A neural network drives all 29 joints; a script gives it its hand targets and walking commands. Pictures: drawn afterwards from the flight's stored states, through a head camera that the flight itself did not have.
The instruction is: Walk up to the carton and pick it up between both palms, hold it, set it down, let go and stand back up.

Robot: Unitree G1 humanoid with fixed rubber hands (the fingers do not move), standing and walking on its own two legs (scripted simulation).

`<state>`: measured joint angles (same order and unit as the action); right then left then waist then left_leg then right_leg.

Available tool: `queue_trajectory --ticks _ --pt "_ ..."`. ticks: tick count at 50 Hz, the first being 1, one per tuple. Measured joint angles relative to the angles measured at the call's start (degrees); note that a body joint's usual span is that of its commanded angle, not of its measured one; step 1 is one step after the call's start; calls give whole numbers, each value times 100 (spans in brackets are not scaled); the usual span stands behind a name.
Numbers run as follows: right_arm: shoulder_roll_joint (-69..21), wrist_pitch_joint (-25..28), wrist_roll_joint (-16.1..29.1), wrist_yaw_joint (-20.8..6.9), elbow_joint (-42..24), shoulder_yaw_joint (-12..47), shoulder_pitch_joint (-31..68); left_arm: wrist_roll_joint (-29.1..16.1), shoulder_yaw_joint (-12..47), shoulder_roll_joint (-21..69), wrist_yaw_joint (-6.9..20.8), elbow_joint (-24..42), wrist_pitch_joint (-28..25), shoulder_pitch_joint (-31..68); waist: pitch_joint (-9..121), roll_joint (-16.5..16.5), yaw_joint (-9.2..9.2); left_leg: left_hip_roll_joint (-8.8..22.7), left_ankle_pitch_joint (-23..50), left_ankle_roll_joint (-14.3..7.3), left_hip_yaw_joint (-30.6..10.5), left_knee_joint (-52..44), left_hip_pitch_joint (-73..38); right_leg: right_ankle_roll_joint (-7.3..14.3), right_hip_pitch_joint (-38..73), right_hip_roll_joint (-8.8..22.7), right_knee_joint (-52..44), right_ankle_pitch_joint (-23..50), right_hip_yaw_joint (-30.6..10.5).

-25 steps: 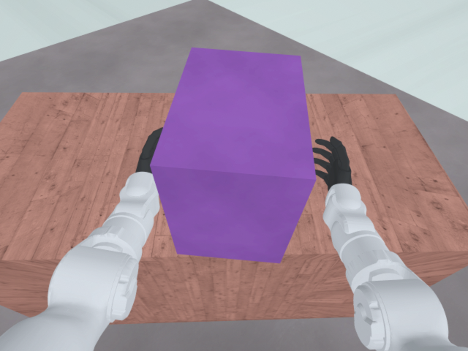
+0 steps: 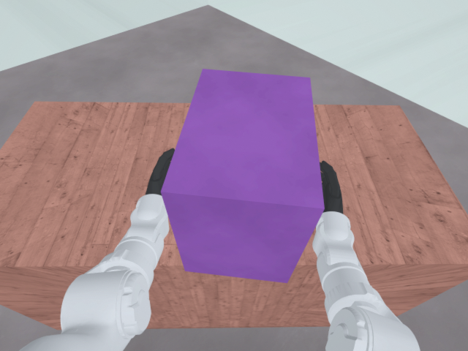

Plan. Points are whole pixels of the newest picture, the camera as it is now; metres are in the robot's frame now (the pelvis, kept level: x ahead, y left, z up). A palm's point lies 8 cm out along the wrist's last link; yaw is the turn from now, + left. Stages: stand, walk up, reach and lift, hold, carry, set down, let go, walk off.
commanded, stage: reach and lift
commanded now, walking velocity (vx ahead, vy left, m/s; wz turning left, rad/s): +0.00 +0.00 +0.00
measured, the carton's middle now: (245, 177) +0.46 -0.04 +0.01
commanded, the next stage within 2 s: none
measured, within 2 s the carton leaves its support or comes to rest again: leaves its support in 1.30 s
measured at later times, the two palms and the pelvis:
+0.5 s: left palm (159, 190) +0.41 +0.12 +0.04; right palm (328, 206) +0.36 -0.18 +0.04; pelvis +0.01 +0.01 +0.00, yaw -1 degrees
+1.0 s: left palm (159, 190) +0.41 +0.12 +0.04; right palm (328, 206) +0.36 -0.18 +0.04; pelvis +0.01 +0.01 +0.01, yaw -1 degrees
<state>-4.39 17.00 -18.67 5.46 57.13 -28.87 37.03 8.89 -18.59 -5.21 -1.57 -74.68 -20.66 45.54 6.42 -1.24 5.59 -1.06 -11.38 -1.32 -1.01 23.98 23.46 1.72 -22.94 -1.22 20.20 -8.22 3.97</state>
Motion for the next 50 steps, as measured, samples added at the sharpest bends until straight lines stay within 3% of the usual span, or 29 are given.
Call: queue_trajectory --ticks 20,50 --pt "23 133 96 4 -132 46 -299 282 -99 344 -56 790 359 -456 -199 -47 -70 30 -130 -66 98 -87 -491 -73 571 -24 -304 14 -67" --pt "4 302 160 87 -157 51 -361 547 -174 471 -19 1254 583 -578 -311 24 -139 50 -31 -53 142 -301 -642 -55 723 -31 -523 116 -55"
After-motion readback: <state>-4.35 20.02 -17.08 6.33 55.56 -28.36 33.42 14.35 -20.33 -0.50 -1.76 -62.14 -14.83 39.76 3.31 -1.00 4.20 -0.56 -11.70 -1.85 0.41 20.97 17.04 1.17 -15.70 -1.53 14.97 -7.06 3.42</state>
